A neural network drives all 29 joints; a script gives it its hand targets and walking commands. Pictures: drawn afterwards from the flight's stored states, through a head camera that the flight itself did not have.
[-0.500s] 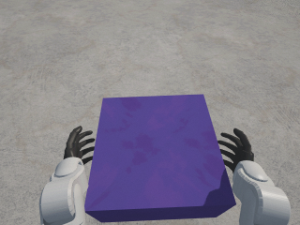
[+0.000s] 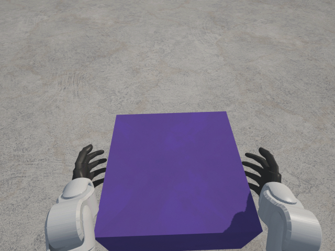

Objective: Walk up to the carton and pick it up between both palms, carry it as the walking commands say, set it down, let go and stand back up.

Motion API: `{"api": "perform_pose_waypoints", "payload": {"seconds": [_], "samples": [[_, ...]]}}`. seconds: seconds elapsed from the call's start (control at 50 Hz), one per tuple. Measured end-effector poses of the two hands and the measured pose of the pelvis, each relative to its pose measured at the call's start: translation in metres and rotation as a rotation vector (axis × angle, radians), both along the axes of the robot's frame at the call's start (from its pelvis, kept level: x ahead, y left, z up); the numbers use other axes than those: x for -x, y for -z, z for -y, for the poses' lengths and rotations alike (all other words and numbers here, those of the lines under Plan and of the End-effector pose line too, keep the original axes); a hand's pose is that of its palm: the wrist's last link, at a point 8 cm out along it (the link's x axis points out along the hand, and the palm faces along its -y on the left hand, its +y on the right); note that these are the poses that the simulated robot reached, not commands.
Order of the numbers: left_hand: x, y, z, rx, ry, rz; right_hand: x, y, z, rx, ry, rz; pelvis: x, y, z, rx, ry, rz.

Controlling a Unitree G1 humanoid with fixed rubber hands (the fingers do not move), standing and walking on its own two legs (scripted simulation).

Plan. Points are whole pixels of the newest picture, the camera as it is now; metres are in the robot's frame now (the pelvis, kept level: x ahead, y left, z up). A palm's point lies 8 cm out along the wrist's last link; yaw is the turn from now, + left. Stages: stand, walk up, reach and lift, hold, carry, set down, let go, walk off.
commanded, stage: carry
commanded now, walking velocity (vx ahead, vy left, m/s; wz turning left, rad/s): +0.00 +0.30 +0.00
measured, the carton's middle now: (173, 176) +0.30 -0.01 +0.00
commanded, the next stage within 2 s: none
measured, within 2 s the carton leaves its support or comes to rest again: neither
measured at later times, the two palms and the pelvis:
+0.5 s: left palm out of the picture +0.21 +0.34 +0.09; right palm (186, 216) +0.18 -0.02 +0.08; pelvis -0.05 +0.17 +0.00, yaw -3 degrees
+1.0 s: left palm out of the picture +0.16 +0.40 +0.10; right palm (153, 241) +0.14 +0.03 +0.11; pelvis -0.08 +0.22 +0.00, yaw -1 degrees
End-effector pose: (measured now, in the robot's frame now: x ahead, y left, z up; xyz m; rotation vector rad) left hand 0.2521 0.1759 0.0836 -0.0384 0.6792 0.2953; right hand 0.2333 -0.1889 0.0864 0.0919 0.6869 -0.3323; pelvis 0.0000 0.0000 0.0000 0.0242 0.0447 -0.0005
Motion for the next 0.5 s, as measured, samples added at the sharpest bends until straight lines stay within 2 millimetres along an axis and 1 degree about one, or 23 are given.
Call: {"api": "perform_pose_waypoints", "payload": {"seconds": [0.06,0.12,0.18,0.22,0.28,0.34,0.44,0.5], "samples": [[0.0,0.002,-0.032,0.006,0.0,0.027,-0.002,-0.004,-0.032,0.017,0.002,0.031,0.002,0.005,-0.032,-0.002,-0.01,-0.005],[0.001,0.009,-0.071,0.015,-0.018,0.041,-0.004,-0.001,-0.071,0.033,-0.018,0.045,0.006,0.013,-0.066,-0.002,-0.005,-0.002],[0.012,0.018,-0.104,0.035,-0.052,0.004,-0.002,0.005,-0.104,0.045,-0.051,0.006,0.01,0.012,-0.089,0.029,0.023,-0.005],[0.021,0.02,-0.12,0.047,-0.071,-0.023,0.002,0.008,-0.12,0.051,-0.065,-0.024,0.015,0.009,-0.102,0.041,0.032,-0.004],[0.032,0.019,-0.137,0.038,-0.088,-0.043,0.01,0.011,-0.137,0.053,-0.065,-0.046,0.022,0.005,-0.119,0.042,0.034,0.002],[0.038,0.013,-0.148,0.027,-0.079,-0.028,0.019,0.009,-0.149,0.05,-0.052,-0.033,0.029,0.004,-0.135,0.035,0.039,0.004],[0.038,-0.001,-0.16,0.005,-0.023,0.014,0.036,0.005,-0.16,0.015,-0.014,0.008,0.04,0.004,-0.156,0.024,0.058,-0.005],[0.04,-0.008,-0.164,-0.006,0.015,0.023,0.051,0.002,-0.165,-0.006,0.015,0.016,0.046,0.001,-0.168,0.044,0.059,0.008]]}}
